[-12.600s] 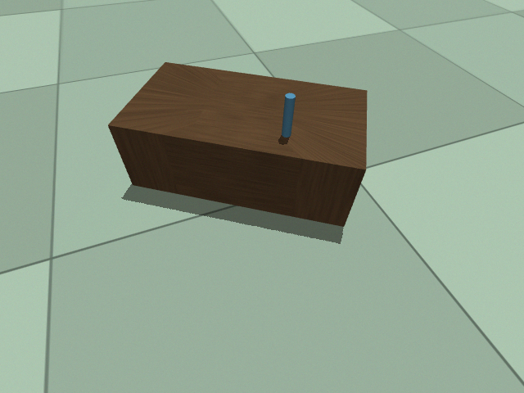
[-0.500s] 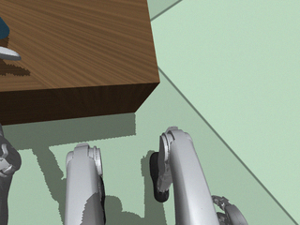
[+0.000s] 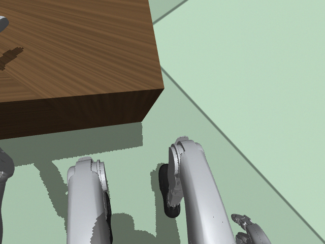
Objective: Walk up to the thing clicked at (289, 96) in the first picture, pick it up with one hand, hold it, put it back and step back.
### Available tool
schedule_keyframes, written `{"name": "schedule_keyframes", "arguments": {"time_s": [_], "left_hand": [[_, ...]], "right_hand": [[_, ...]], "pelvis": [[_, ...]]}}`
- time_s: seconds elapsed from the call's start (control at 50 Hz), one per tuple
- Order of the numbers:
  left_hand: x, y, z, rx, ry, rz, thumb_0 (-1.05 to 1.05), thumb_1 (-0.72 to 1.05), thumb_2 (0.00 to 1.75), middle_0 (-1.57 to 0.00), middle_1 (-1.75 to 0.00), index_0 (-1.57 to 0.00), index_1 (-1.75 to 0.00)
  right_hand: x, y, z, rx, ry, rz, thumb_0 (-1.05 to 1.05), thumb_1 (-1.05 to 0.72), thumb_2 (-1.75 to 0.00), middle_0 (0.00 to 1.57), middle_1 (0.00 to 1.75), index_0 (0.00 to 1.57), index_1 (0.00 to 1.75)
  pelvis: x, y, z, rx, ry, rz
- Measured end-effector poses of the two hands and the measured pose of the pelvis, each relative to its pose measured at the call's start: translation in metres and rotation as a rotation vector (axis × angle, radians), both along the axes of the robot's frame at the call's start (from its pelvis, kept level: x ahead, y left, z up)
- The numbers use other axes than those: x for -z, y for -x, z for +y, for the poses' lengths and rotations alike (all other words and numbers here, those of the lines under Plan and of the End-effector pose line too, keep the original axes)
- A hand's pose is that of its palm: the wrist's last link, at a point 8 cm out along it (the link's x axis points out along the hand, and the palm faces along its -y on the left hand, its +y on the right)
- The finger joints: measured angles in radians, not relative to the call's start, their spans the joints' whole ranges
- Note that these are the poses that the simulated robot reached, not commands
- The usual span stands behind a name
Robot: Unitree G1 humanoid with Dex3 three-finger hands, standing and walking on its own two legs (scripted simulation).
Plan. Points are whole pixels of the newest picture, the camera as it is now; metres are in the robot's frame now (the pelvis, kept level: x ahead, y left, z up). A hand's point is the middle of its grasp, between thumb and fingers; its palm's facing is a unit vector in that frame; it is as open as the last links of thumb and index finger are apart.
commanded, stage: close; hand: left
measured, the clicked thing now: out of the picture +0.57 +0.28 +0.05
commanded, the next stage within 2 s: settle in 0.14 s
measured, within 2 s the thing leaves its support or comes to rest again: leaves its support in 0.50 s
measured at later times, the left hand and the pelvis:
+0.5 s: hand out of the picture +0.58 +0.27 +0.03, palm faces +0.30 -0.95 -0.04, open 5.2 cm; pelvis +0.00 +0.00 +0.01, yaw +0 degrees
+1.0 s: hand out of the picture +0.59 +0.27 +0.10, palm faces +0.30 -0.95 -0.03, open 5.1 cm; pelvis +0.01 +0.00 +0.07, yaw +0 degrees
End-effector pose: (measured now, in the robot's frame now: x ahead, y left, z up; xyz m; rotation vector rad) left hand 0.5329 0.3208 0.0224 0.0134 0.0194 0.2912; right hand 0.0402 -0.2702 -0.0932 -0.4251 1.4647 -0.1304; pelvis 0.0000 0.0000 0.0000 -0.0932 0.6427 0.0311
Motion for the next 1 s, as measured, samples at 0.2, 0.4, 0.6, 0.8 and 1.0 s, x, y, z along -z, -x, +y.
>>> {"name": "schedule_keyframes", "arguments": {"time_s": [0.2, 0.4, 0.6, 0.8, 1.0], "left_hand": [[-0.003, -0.007, -0.003, 0.0, 0.001, 0.002, 0.0, 0.2, 0.74, -1.02, -0.93, -1.03, -0.9], [-0.006, -0.013, -0.004, -0.009, -0.009, 0.002, 0.01, 0.22, 1.09, -1.0, -1.17, -1.0, -1.16], [-0.026, -0.011, -0.003, -0.019, -0.023, 0.01, 0.01, 0.18, 1.15, -1.02, -1.18, -1.02, -1.16], [-0.064, -0.016, -0.002, -0.025, -0.016, 0.018, 0.01, 0.17, 1.17, -1.03, -1.17, -1.03, -1.15], [-0.077, -0.019, -0.003, -0.018, -0.006, 0.027, 0.01, 0.17, 1.17, -1.03, -1.17, -1.03, -1.15]], "right_hand": [[-0.002, 0.005, 0.002, 0.01, 0.0, 0.014, 0.0, -0.89, -0.89, 0.2, 0.3, 0.2, 0.3], [-0.004, 0.009, 0.003, 0.02, -0.003, 0.031, 0.0, -0.88, -0.89, 0.2, 0.3, 0.2, 0.3], [-0.014, 0.008, 0.007, 0.041, -0.009, 0.023, 0.0, -0.87, -0.89, 0.2, 0.3, 0.2, 0.3], [-0.044, 0.0, 0.008, 0.049, -0.005, -0.011, 0.0, -0.87, -0.89, 0.2, 0.3, 0.2, 0.3], [-0.065, -0.002, 0.006, 0.052, 0.004, -0.006, 0.0, -0.87, -0.89, 0.2, 0.3, 0.2, 0.3]], "pelvis": [[-0.002, -0.001, 0.001, -0.001, 0.0, 0.005], [-0.002, -0.002, 0.001, -0.001, 0.002, 0.008], [-0.016, -0.003, 0.001, -0.001, -0.001, 0.004], [-0.046, -0.007, 0.002, 0.002, -0.001, 0.001], [-0.065, -0.012, 0.003, 0.004, -0.003, 0.002]]}}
